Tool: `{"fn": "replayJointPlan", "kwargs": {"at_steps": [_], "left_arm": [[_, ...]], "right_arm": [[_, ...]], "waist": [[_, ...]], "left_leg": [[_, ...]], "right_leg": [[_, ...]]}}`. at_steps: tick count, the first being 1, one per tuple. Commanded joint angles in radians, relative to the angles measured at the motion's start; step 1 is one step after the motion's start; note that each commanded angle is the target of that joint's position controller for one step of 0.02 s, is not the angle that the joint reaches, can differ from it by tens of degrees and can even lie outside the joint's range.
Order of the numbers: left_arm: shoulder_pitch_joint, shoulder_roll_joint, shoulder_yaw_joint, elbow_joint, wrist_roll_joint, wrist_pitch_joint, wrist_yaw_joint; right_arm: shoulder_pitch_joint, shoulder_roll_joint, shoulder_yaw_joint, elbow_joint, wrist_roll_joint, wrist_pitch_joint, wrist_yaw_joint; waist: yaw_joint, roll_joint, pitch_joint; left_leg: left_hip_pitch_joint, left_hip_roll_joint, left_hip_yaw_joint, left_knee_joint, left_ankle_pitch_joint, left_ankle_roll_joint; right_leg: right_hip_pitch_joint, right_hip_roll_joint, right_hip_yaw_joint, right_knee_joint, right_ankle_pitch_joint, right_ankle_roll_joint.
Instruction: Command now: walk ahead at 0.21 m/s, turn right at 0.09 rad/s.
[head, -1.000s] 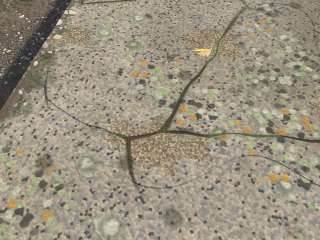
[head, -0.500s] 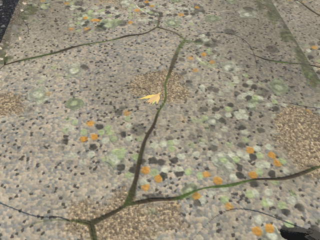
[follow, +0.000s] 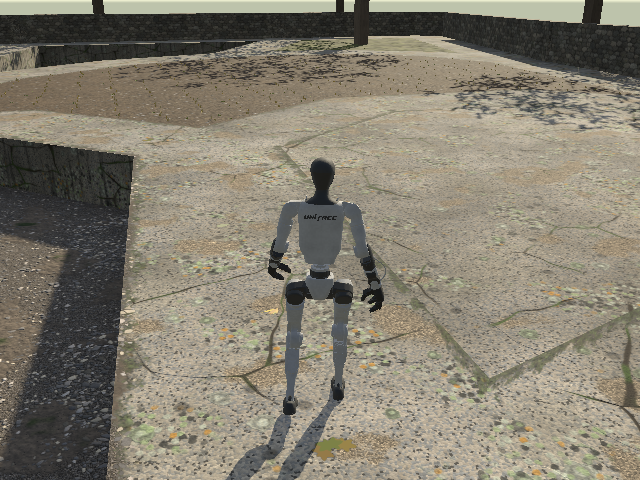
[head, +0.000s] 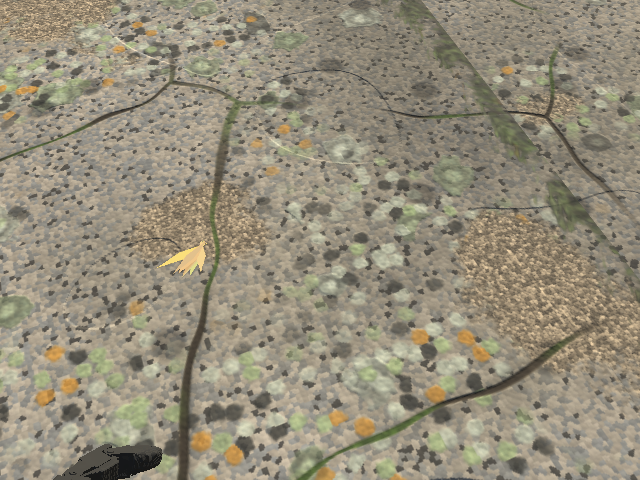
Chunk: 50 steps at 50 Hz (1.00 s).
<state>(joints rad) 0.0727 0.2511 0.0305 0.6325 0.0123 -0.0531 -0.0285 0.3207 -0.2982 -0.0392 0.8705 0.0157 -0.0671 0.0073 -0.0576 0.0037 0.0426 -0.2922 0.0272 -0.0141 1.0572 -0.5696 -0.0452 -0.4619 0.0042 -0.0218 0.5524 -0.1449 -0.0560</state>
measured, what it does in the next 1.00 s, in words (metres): walks ahead: left foot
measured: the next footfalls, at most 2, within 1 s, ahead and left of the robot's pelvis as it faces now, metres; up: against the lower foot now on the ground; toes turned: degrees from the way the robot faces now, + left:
left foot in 0.28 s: +0.14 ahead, +0.15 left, +0.00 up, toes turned +0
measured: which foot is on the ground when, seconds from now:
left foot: up 0.00-0.26, down 0.28-1.00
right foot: down 0.00-1.00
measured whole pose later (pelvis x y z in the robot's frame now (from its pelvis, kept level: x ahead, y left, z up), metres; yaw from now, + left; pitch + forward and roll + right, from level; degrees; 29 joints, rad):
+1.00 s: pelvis +0.10 +0.02 +0.01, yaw +0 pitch -2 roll +0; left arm 0.18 0.21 0.03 1.07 0.00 0.01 0.04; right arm 0.17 -0.22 -0.03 1.06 0.00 0.01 -0.04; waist 0.00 0.00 0.04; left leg -0.20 0.02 0.00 0.50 -0.27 -0.01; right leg -0.18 0.00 -0.02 0.49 -0.28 -0.01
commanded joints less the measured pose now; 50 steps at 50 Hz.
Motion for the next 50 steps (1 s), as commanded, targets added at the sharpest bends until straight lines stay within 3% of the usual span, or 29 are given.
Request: {"fn": "replayJointPlan", "kwargs": {"at_steps": [1,3,5,8,11,13,14,15,16,17,18,21,24,32,48,50], "left_arm": [[0.137,0.116,0.038,-0.004,-0.014,-0.001,0.006],[0.063,0.099,0.034,0.006,0.006,-0.007,0.003],[0.024,0.103,0.037,0.021,0.017,-0.014,0.007],[0.033,0.118,0.04,0.057,0.013,-0.005,0.019],[0.035,0.111,0.034,0.09,0.005,0.009,0.022],[0.051,0.075,0.018,0.114,-0.001,0.014,0.021],[0.086,0.055,0.01,0.131,0.008,0.014,0.021],[0.152,0.064,0.015,0.143,0.017,0.012,0.021],[0.165,0.047,0.012,0.15,0.014,0.02,0.03],[0.125,0.075,0.017,0.154,0.012,0.028,0.039],[0.109,0.081,0.021,0.156,0.006,0.036,0.045],[0.123,0.079,0.023,0.182,0.007,0.045,0.051],[0.116,0.074,0.024,0.209,-0.002,0.038,0.049],[0.12,0.072,0.028,0.288,-0.008,0.051,0.058],[0.12,0.068,0.018,0.404,-0.009,0.054,0.068],[0.151,0.074,0.022,0.428,-0.017,0.057,0.069]], "right_arm": [[-0.026,-0.113,-0.022,-0.069,-0.006,0.002,-0.015],[0.017,-0.069,-0.017,-0.055,-0.014,0.036,-0.025],[0.033,-0.035,-0.008,-0.047,-0.018,0.049,-0.035],[-0.018,-0.04,-0.006,-0.048,-0.024,0.06,-0.039],[-0.068,-0.053,-0.012,-0.052,-0.025,0.074,-0.036],[-0.091,-0.055,-0.013,-0.055,-0.042,0.074,-0.034],[-0.103,-0.085,-0.016,-0.069,-0.047,0.071,-0.037],[-0.131,-0.152,-0.029,-0.079,-0.039,0.071,-0.044],[-0.161,-0.124,-0.029,-0.063,-0.03,0.07,-0.039],[-0.181,-0.068,-0.017,-0.066,-0.031,0.066,-0.033],[-0.186,-0.045,-0.008,-0.059,-0.036,0.059,-0.03],[-0.164,-0.052,-0.008,-0.031,-0.028,0.039,-0.028],[-0.151,-0.053,-0.008,-0.004,-0.023,0.038,-0.033],[-0.162,-0.044,-0.008,0.055,-0.019,0.051,-0.037],[-0.15,-0.028,-0.009,0.154,-0.02,0.067,-0.048],[-0.122,-0.023,-0.01,0.177,-0.013,0.071,-0.05]], "waist": [[0.083,-0.052,-0.212],[0.012,-0.079,-0.181],[-0.012,-0.105,-0.178],[0.01,-0.121,-0.196],[0.02,-0.115,-0.151],[0.013,-0.086,-0.1],[0.029,-0.039,-0.08],[0.088,0.076,-0.055],[0.103,0.171,-0.057],[0.08,0.143,-0.026],[0.076,0.124,-0.026],[0.067,0.082,-0.051],[0.055,0.044,-0.079],[0.056,-0.002,-0.071],[0.057,0.001,-0.026],[0.06,-0.014,-0.03]], "left_leg": [[-0.346,0.073,-0.046,0.124,0.055,-0.009],[-0.157,0.084,-0.04,0.002,0.137,-0.022],[-0.053,0.066,-0.02,-0.144,0.177,-0.032],[0.016,0.053,-0.015,-0.301,0.312,-0.024],[0.082,0.043,-0.01,-0.426,0.38,0.002],[0.152,0.039,-0.011,-0.577,0.46,0.033],[0.176,0.095,-0.073,-0.627,0.544,0.054],[0.156,0.146,-0.108,-0.623,0.566,0.086],[0.026,0.124,-0.107,-0.661,0.318,0.104],[-0.04,0.092,-0.098,-0.689,0.221,0.09],[-0.053,0.08,-0.084,-0.69,0.234,0.071],[0.016,0.059,-0.056,-0.642,0.395,0.052],[0.069,0.05,-0.044,-0.608,0.508,0.058],[0.092,0.032,-0.026,-0.602,0.567,0.065],[0.099,0.008,-0.004,-0.638,0.489,0.054],[0.08,-0.03,0.034,-0.613,0.218,0.065]], "right_leg": [[0.466,-0.284,0.291,-0.153,0.667,-0.225],[0.253,-0.239,0.198,-0.22,0.639,-0.202],[0.166,-0.215,0.131,-0.24,0.656,-0.203],[0.163,-0.211,0.119,-0.255,0.505,-0.193],[0.119,-0.201,0.142,-0.27,0.136,-0.161],[0.079,-0.145,0.139,-0.25,-0.122,-0.09],[0.062,-0.106,0.13,-0.217,-0.219,-0.041],[0.046,-0.035,0.083,-0.172,-0.274,0.0],[0.152,0.0,0.022,-0.153,-0.207,0.027],[0.203,-0.004,0.019,-0.132,-0.158,0.036],[0.225,-0.012,0.023,-0.124,-0.122,0.03],[0.234,-0.03,0.043,-0.125,-0.039,0.018],[0.25,-0.034,0.041,-0.114,0.046,0.021],[0.287,-0.037,0.035,-0.109,0.11,0.029],[0.277,-0.039,0.03,-0.145,0.042,0.032],[0.268,-0.023,0.022,-0.156,-0.249,0.013]]}}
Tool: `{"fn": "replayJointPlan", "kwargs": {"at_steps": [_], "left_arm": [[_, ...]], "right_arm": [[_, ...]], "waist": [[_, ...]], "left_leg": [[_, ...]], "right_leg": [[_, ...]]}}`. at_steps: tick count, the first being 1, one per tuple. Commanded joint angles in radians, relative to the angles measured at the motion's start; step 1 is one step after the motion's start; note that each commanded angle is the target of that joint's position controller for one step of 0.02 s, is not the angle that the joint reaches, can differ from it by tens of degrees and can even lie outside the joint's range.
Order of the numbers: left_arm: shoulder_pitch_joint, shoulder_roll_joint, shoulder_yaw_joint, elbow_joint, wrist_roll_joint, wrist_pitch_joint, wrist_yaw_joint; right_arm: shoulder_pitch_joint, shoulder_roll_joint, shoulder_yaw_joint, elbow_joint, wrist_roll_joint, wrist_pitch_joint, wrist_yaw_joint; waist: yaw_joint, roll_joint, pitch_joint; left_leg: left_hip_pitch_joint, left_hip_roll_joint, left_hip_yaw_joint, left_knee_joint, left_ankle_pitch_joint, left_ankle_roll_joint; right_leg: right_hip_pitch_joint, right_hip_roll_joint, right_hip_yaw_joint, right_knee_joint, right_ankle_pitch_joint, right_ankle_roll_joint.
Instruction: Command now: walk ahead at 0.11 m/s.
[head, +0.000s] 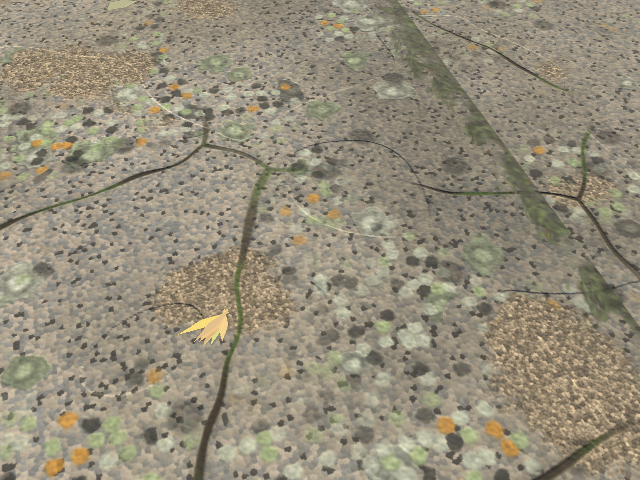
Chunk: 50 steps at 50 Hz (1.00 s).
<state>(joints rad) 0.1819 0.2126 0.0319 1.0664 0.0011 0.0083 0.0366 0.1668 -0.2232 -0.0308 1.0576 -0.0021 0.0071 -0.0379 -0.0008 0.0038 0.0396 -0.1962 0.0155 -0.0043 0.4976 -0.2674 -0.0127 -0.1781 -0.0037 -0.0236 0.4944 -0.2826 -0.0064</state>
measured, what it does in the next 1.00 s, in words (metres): walks ahead: right foot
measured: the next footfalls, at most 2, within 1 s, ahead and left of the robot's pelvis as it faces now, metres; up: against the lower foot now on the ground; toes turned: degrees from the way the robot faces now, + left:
right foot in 0.68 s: +0.43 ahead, -0.11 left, +0.00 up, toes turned -2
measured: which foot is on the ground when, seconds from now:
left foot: down 0.00-0.70, up 0.72-1.00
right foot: down 0.00-0.22, up 0.24-0.66, down 0.68-1.00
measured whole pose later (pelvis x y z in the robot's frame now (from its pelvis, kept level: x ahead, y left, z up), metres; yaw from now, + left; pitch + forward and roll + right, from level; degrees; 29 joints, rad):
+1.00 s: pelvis +0.42 -0.02 +0.01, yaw +7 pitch +0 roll -2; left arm 0.31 0.23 0.05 1.07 0.02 -0.11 0.00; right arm 0.17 -0.26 -0.09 0.93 0.03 -0.06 -0.01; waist 0.04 0.04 0.00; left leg -0.73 0.12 -0.09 0.97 -0.04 0.05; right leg -0.04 0.06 -0.18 0.24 -0.20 -0.06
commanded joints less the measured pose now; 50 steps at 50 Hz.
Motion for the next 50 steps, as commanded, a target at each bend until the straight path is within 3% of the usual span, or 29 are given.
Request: {"fn": "replayJointPlan", "kwargs": {"at_steps": [1,3,5,6,8,9,10,11,12,13,14,15,17,19,23,28,31,32,33,34,35,36,37,38,39,41,42,44,50], "left_arm": [[0.045,0.134,0.028,-0.007,-0.012,-0.003,0.006],[0.075,0.16,0.036,-0.01,-0.02,-0.017,0.006],[0.128,0.204,0.054,0.006,-0.027,-0.04,0.001],[0.125,0.2,0.055,0.002,-0.025,-0.05,-0.001],[0.059,0.185,0.051,-0.024,-0.03,-0.064,-0.01],[-0.002,0.18,0.049,-0.042,-0.04,-0.063,-0.014],[-0.032,0.174,0.048,-0.055,-0.042,-0.061,-0.017],[-0.048,0.144,0.04,-0.067,-0.037,-0.064,-0.02],[-0.062,0.075,0.022,-0.091,-0.027,-0.075,-0.022],[-0.092,0.081,0.025,-0.124,-0.032,-0.093,-0.021],[-0.084,0.107,0.032,-0.12,-0.047,-0.103,-0.027],[-0.057,0.105,0.03,-0.107,-0.054,-0.111,-0.036],[-0.065,0.123,0.042,-0.099,-0.037,-0.118,-0.039],[-0.08,0.101,0.043,-0.1,-0.028,-0.111,-0.048],[-0.242,0.043,0.02,-0.164,-0.023,-0.098,-0.056],[-0.364,0.066,0.01,-0.222,-0.034,-0.097,-0.076],[-0.324,0.113,0.026,-0.232,-0.032,-0.106,-0.086],[-0.249,0.142,0.042,-0.216,-0.031,-0.107,-0.084],[-0.087,0.179,0.066,-0.167,-0.033,-0.104,-0.078],[0.097,0.223,0.088,-0.118,-0.032,-0.098,-0.069],[0.24,0.314,0.108,-0.094,-0.004,-0.092,-0.059],[0.233,0.261,0.085,-0.088,-0.004,-0.093,-0.062],[0.126,0.199,0.066,-0.099,-0.015,-0.102,-0.063],[0.03,0.151,0.051,-0.12,-0.016,-0.111,-0.064],[-0.036,0.114,0.04,-0.122,-0.007,-0.123,-0.07],[-0.074,0.066,0.028,-0.107,0.011,-0.136,-0.077],[-0.059,0.068,0.029,-0.094,0.012,-0.137,-0.074],[-0.034,0.102,0.035,-0.076,0.014,-0.139,-0.06],[0.036,0.149,0.037,-0.07,0.02,-0.133,-0.021]], "right_arm": [[0.029,-0.104,-0.022,-0.013,0.01,-0.004,-0.006],[-0.003,-0.094,-0.021,-0.035,0.012,-0.023,-0.005],[-0.015,-0.056,-0.015,-0.048,0.02,-0.053,0.009],[-0.023,-0.06,-0.017,-0.053,0.023,-0.064,0.017],[0.014,-0.052,-0.018,-0.048,0.032,-0.081,0.03],[0.077,-0.052,-0.021,-0.023,0.033,-0.087,0.032],[0.154,-0.061,-0.031,0.018,0.027,-0.088,0.031],[0.249,-0.09,-0.043,0.051,0.019,-0.087,0.03],[0.378,-0.177,-0.066,0.072,0.02,-0.089,0.028],[0.435,-0.219,-0.067,0.079,0.012,-0.103,0.043],[0.357,-0.152,-0.043,0.059,0.005,-0.119,0.043],[0.3,-0.115,-0.032,0.036,0.007,-0.129,0.046],[0.238,-0.101,-0.021,0.009,0.009,-0.13,0.055],[0.275,-0.068,-0.007,0.014,0.0,-0.116,0.049],[0.308,-0.114,-0.011,0.007,-0.004,-0.101,0.025],[0.358,-0.135,-0.025,0.024,0.013,-0.1,0.017],[0.327,-0.155,-0.039,0.017,0.016,-0.09,0.016],[0.312,-0.168,-0.045,0.011,0.014,-0.084,0.015],[0.294,-0.161,-0.043,0.004,0.009,-0.075,0.015],[0.277,-0.149,-0.035,-0.014,0.001,-0.072,0.017],[0.381,-0.025,-0.003,-0.034,-0.001,-0.086,0.03],[0.38,0.0,0.006,-0.02,0.024,-0.116,0.037],[0.275,-0.09,-0.022,-0.055,0.057,-0.133,0.038],[0.204,-0.119,-0.03,-0.078,0.065,-0.139,0.031],[0.175,-0.115,-0.039,-0.082,0.053,-0.132,0.019],[0.227,-0.072,-0.05,-0.069,0.042,-0.095,0.011],[0.239,-0.048,-0.049,-0.067,0.044,-0.08,0.011],[0.192,-0.049,-0.054,-0.095,0.041,-0.062,0.01],[0.001,-0.062,-0.057,-0.174,0.025,-0.073,0.038]], "waist": [[0.008,-0.031,0.011],[0.027,-0.08,0.09],[0.037,-0.187,0.103],[0.033,-0.18,0.115],[-0.012,-0.161,0.117],[-0.056,-0.145,0.107],[-0.086,-0.114,0.086],[-0.111,-0.03,0.046],[-0.139,0.226,-0.006],[-0.148,0.313,-0.004],[-0.093,0.165,0.049],[-0.063,0.111,0.059],[-0.035,0.063,0.067],[-0.037,0.09,0.046],[-0.063,0.074,0.079],[-0.072,0.097,0.123],[-0.013,0.108,0.07],[0.031,0.13,0.008],[0.112,0.133,-0.086],[0.189,0.113,-0.195],[0.147,-0.13,-0.367],[0.141,-0.226,-0.448],[0.125,-0.176,-0.265],[0.088,-0.107,-0.153],[0.048,-0.044,-0.092],[-0.016,-0.086,-0.06],[-0.024,-0.089,-0.046],[-0.032,-0.083,-0.003],[0.003,-0.035,0.031]], "left_leg": [[-0.071,-0.032,0.035,-0.027,-0.248,0.043],[-0.19,-0.032,0.039,0.047,-0.335,0.057],[-0.255,-0.026,0.069,0.233,-0.192,0.059],[-0.261,0.003,0.04,0.286,-0.181,0.074],[-0.205,0.026,0.031,0.208,-0.219,0.105],[-0.064,0.012,0.057,0.059,-0.164,0.118],[0.091,-0.027,0.083,-0.028,-0.067,0.109],[0.216,0.018,-0.005,-0.068,-0.04,0.111],[0.348,0.216,-0.342,-0.231,-0.178,0.192],[0.373,0.377,-0.671,-0.341,-0.226,0.307],[0.349,0.385,-0.638,-0.324,-0.222,0.306],[0.338,0.34,-0.524,-0.317,-0.179,0.267],[0.302,0.28,-0.347,-0.335,0.029,0.205],[0.272,0.224,-0.215,-0.341,0.232,0.181],[0.184,0.186,-0.104,-0.378,0.326,0.183],[0.188,0.22,-0.059,-0.408,0.319,0.182],[0.284,0.25,-0.031,-0.301,0.595,0.156],[0.296,0.248,-0.016,-0.206,0.791,0.144],[0.262,0.214,0.015,-0.027,0.916,0.121],[0.081,0.174,0.03,0.219,0.789,0.09],[-0.312,0.004,0.044,0.64,0.26,0.024],[-0.435,-0.074,-0.12,0.863,-0.278,0.033],[-0.53,-0.012,-0.146,0.933,-0.239,0.056],[-0.52,0.049,-0.112,0.902,-0.143,0.074],[-0.463,0.093,-0.099,0.837,-0.064,0.078],[-0.341,0.137,-0.111,0.752,0.002,0.09],[-0.327,0.142,-0.108,0.731,0.005,0.092],[-0.384,0.146,-0.111,0.687,0.057,0.083],[-0.515,0.12,-0.086,0.375,0.345,0.054]], "right_leg": [[-0.051,-0.028,0.051,-0.114,-0.303,-0.06],[-0.088,-0.116,0.183,-0.194,-0.512,-0.12],[-0.052,-0.277,0.412,-0.31,-0.582,-0.209],[-0.077,-0.319,0.469,-0.337,-0.556,-0.234],[-0.109,-0.306,0.414,-0.316,-0.456,-0.212],[-0.173,-0.249,0.316,-0.278,-0.39,-0.172],[-0.242,-0.177,0.22,-0.203,-0.305,-0.137],[-0.311,-0.112,0.129,-0.042,-0.184,-0.1],[-0.468,0.005,-0.035,0.302,-0.122,-0.031],[-0.622,0.048,0.017,0.538,-0.284,-0.026],[-0.699,-0.023,0.091,0.681,-0.242,-0.047],[-0.722,-0.06,0.1,0.713,-0.134,-0.068],[-0.699,-0.109,0.08,0.632,0.015,-0.076],[-0.624,-0.112,0.041,0.548,0.08,-0.055],[-0.553,-0.074,-0.012,0.279,0.212,-0.013],[-0.455,-0.047,-0.025,0.09,0.299,-0.037],[-0.359,-0.019,-0.031,0.043,0.243,-0.084],[-0.245,0.014,-0.053,0.053,0.219,-0.103],[-0.046,0.047,-0.072,0.05,0.213,-0.129],[0.244,-0.029,0.017,0.074,0.195,-0.169],[0.622,-0.314,0.484,0.002,-0.034,-0.315],[0.623,-0.415,0.814,-0.209,-0.155,-0.358],[0.471,-0.375,0.668,-0.238,-0.166,-0.294],[0.293,-0.346,0.493,-0.256,-0.082,-0.25],[0.139,-0.308,0.374,-0.287,0.013,-0.215],[-0.016,-0.243,0.205,-0.336,0.09,-0.171],[-0.052,-0.234,0.161,-0.358,0.11,-0.173],[-0.082,-0.232,0.094,-0.396,0.15,-0.183],[0.023,-0.22,-0.06,-0.41,0.293,-0.16]]}}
